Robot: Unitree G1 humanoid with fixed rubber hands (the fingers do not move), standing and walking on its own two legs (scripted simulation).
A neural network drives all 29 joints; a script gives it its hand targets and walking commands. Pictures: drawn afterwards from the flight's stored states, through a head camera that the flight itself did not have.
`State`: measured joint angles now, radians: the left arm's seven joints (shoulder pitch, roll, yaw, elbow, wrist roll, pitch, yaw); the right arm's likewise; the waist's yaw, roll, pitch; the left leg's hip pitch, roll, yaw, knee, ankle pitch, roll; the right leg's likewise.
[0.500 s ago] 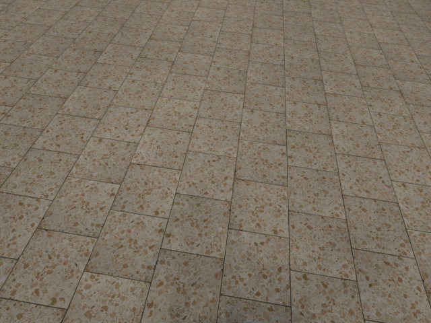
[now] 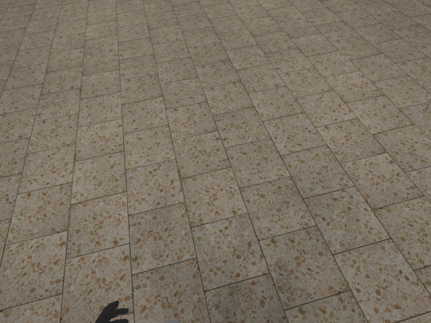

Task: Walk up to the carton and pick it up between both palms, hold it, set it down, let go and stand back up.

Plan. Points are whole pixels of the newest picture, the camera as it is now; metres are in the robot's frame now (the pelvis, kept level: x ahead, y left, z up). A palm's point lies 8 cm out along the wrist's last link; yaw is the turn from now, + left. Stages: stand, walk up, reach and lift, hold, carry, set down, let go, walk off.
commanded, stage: walk up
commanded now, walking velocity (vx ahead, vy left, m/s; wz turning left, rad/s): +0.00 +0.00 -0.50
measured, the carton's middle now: out of the picture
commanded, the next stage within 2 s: none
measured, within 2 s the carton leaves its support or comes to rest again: neither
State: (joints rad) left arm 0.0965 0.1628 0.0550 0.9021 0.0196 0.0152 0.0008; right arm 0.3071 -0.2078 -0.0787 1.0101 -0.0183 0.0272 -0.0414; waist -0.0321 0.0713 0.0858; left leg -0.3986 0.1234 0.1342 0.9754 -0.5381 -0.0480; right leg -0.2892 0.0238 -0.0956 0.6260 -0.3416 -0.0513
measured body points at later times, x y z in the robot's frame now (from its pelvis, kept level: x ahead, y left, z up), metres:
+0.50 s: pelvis -0.02 +0.02 +0.01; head +0.02 +0.05 +0.46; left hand +0.08 +0.26 -0.15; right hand +0.04 -0.23 -0.11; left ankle +0.01 +0.12 -0.72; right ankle -0.07 -0.09 -0.65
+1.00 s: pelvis -0.05 -0.01 +0.01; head -0.02 -0.04 +0.46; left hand +0.14 +0.17 -0.13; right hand -0.10 -0.28 -0.14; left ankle +0.02 +0.12 -0.68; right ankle -0.08 -0.09 -0.72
